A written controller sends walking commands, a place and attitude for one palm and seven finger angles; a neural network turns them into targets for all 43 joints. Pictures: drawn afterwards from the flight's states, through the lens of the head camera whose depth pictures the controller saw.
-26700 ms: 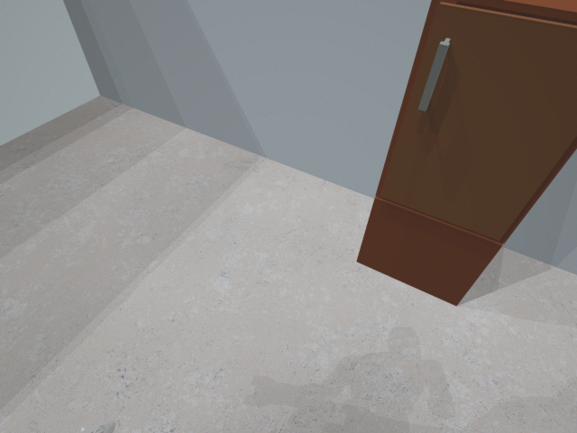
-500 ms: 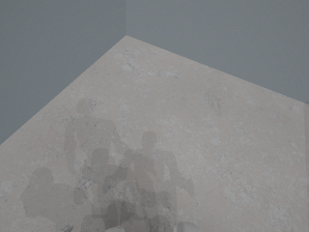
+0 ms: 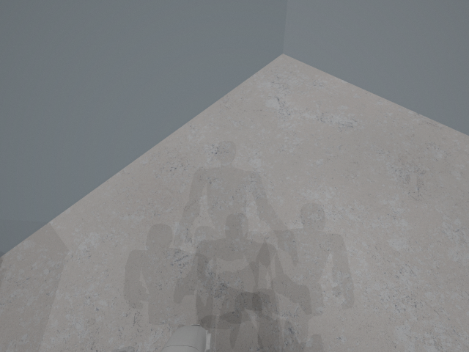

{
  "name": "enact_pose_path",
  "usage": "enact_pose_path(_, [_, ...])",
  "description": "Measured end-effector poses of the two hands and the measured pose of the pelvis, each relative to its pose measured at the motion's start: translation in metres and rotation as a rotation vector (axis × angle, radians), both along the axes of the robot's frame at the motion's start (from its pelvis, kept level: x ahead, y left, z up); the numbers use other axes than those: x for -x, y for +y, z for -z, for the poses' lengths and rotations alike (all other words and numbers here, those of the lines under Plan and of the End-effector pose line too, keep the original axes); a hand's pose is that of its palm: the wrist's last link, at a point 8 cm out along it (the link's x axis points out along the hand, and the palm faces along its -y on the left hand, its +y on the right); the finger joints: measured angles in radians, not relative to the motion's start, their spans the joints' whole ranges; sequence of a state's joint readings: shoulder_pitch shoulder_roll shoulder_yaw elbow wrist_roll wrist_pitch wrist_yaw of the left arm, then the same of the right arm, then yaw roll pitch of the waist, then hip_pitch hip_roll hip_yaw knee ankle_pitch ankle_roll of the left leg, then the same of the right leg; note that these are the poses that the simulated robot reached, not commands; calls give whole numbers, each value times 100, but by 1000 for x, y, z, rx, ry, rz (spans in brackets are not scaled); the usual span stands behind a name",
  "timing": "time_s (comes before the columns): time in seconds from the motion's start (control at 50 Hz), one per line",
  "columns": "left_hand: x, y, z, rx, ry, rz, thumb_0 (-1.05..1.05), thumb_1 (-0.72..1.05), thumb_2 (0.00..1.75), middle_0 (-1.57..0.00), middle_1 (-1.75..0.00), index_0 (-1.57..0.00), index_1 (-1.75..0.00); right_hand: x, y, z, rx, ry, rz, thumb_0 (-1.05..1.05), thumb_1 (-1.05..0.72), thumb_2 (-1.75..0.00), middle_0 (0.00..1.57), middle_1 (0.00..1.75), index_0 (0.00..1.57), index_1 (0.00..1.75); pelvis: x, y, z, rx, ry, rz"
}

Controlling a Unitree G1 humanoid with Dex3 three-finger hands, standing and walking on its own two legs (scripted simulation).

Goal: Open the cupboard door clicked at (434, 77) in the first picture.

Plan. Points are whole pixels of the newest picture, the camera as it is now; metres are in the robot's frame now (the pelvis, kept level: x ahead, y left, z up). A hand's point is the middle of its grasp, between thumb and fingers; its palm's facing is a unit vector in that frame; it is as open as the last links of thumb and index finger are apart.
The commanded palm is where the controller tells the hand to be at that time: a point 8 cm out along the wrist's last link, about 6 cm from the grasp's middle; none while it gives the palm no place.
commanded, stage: turn to face it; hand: left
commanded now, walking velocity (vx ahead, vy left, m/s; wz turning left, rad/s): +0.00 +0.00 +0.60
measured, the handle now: out of the picture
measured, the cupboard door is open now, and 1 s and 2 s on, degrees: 47 47 47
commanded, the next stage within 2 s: none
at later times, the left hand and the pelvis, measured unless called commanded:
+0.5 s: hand out of the picture +0.04 +0.24 -0.17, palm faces +0.33 -0.91 -0.27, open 7.4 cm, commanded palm none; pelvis +0.01 +0.00 -0.01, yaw +18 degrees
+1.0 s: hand out of the picture -0.03 +0.17 -0.18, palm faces +0.60 -0.77 -0.22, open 7.3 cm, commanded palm none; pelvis +0.04 -0.02 -0.01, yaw +37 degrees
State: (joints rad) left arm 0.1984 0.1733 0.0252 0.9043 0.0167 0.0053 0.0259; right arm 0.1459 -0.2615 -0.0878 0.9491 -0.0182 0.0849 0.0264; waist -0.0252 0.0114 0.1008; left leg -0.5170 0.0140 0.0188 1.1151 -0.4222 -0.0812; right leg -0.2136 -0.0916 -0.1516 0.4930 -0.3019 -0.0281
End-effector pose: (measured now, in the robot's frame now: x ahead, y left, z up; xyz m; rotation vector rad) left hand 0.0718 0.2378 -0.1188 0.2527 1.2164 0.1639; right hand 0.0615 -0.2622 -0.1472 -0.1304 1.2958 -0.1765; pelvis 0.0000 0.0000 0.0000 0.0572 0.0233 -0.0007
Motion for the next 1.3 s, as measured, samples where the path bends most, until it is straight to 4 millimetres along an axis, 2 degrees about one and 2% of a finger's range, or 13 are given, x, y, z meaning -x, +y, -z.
enact_pose_path(0.12, [36, 2, 8, 16, 24, -116, 1, 93, 90, -21, -30, -20, -30, -53, 7, -7, 14, -41, -132, 1, -91, -90, 20, 29, 20, 30, -2, -4, 1, -1, -4, -85])
enact_pose_path(0.28, [89, 36, 42, 38, 97, -270, 1, 91, 90, -21, -29, -20, -30, -125, 52, -11, 48, -191, -312, 0, -91, -90, 20, 30, 20, 30, -4, 15, 23, 31, -3, -198])
enact_pose_path(0.34, [91, 46, 41, 28, 99, -309, 1, 91, 90, -20, -29, -20, -30, -127, 62, -17, 57, -190, -354, 0, -91, -90, 20, 30, 20, 30, -5, 15, 19, 35, -12, -228])
enact_pose_path(0.44, [72, 49, 25, 20, 17, -343, 1, 91, 90, -20, -29, -19, -30, -116, 62, -19, 57, -126, -386, 0, -90, -90, 20, 30, 21, 30, -9, 10, 9, 55, -15, -282])
enact_pose_path(0.54, [51, 39, 12, -1, -52, -355, 1, 91, 90, -20, -29, -19, -30, -108, 47, -10, 35, -61, -399, 0, -90, -90, 20, 30, 21, 30, -17, -5, 7, 57, -13, -333])
enact_pose_path(0.62, [39, 22, 9, -35, -102, -366, 1, 91, 90, -20, -29, -20, -30, -112, 26, 9, 13, -20, -402, 0, -90, -90, 20, 30, 21, 30, -27, -24, 17, 39, -4, -380])
enact_pose_path(0.68, [44, 4, 4, -47, -100, -388, 1, 91, 90, -20, -29, -20, -30, -123, 15, 14, 12, 4, -421, 1, -90, -90, 20, 30, 21, 30, -30, -33, 15, 35, -16, -425])
enact_pose_path(0.78, [66, -22, 1, -13, -50, -466, 1, 91, 90, -20, -29, -20, -30, -146, 14, 2, 15, 14, -475, 1, -91, -90, 20, 30, 20, 30, -39, -39, 4, 17, -15, -495])
enact_pose_path(0.92, [103, -40, 15, 43, -16, -601, 1, 91, 90, -21, -30, -20, -30, -186, 49, -9, 30, -11, -620, 1, -91, -90, 20, 30, 20, 30, -44, -35, 4, 18, -12, -598])
enact_pose_path(1.02, [147, -33, 41, 73, 26, -708, 1, 91, 90, -21, -30, -20, -30, -218, 99, -9, 37, -112, -739, 1, -91, -90, 20, 30, 20, 30, -40, -18, 20, 42, -17, -664])
enact_pose_path(1.08, [165, -26, 46, 72, 71, -754, 1, 91, 90, -20, -29, -20, -30, -225, 120, -14, 35, -160, -785, 0, -91, -90, 20, 30, 20, 30, -38, -15, 21, 42, -22, -689])
enact_pose_path(1.18, [166, -12, 31, 47, 41, -802, 1, 91, 90, -20, -29, -20, -30, -225, 132, -22, 41, -147, -832, 0, -90, -90, 20, 30, 20, 30, -42, -12, 10, 58, -20, -738])
enact_pose_path(1.3, [146, -7, 15, 0, -27, -834, 1, 91, 90, -20, -29, -19, -30, -227, 128, -15, 25, -85, -870, 0, -90, -90, 20, 30, 21, 30, -55, -18, 5, 61, -18, -800])
